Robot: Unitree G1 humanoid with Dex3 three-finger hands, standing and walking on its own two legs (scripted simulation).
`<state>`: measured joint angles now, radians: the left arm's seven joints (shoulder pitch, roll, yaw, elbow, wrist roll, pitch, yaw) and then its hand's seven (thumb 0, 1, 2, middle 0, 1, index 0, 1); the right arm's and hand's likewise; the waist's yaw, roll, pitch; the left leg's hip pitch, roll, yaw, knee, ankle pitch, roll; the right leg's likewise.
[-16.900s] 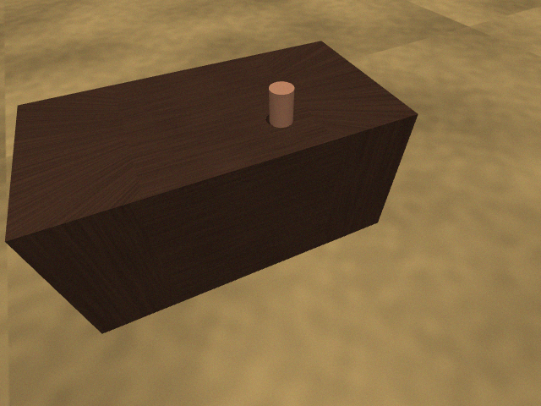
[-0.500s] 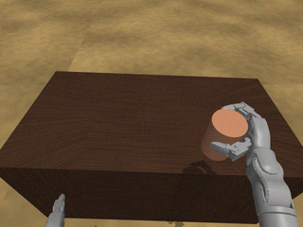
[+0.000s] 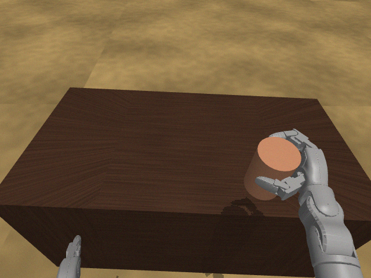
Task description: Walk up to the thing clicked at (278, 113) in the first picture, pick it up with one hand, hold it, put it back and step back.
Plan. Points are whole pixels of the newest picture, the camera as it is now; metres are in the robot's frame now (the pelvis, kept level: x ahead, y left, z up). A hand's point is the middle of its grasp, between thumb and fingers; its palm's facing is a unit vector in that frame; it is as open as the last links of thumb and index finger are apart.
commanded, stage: hold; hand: right
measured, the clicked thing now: (269, 170) +0.33 -0.15 +0.10
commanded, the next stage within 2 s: crouch in 0.24 s
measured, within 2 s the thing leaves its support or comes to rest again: neither
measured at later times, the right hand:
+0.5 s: hand (282, 163) +0.34 -0.17 +0.12, palm faces +0.15 +0.99 +0.02, open 11.2 cm
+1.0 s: hand (269, 157) +0.42 -0.20 +0.03, palm faces +0.15 +0.99 +0.02, open 11.2 cm
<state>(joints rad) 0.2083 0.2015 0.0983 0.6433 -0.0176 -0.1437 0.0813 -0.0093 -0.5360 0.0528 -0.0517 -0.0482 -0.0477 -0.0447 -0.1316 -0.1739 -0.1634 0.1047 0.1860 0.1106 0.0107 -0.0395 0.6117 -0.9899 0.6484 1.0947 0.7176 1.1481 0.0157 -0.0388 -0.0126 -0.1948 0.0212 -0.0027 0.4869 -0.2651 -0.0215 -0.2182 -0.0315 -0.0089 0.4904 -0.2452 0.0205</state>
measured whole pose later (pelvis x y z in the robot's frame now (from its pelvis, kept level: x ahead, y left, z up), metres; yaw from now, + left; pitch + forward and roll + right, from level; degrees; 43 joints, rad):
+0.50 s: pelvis +0.00 +0.00 +0.00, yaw +0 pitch -2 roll +0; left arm 0.22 0.19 0.09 0.63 -0.02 -0.13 0.07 -0.01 -0.54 0.05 -0.05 -0.05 -0.05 -0.04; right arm -0.17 -0.18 -0.20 0.17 0.19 0.10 0.00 -0.04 0.61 -0.99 0.65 1.10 0.72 1.15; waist 0.02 -0.03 -0.01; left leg -0.20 0.02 0.00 0.49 -0.26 -0.02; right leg -0.22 -0.03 -0.01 0.49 -0.25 0.02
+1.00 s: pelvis -0.01 -0.01 -0.02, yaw +1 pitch +9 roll +1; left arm 0.22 0.20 0.06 0.53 0.00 -0.16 0.06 -0.01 -0.55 0.06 -0.06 -0.05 -0.05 -0.05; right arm -0.55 -0.33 -0.33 0.86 0.14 -0.26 0.05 -0.04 0.61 -0.98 0.66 1.08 0.73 1.13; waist 0.11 0.03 -0.03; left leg -0.53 0.00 -0.02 0.70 -0.32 -0.03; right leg -0.56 -0.05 -0.02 0.73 -0.33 0.01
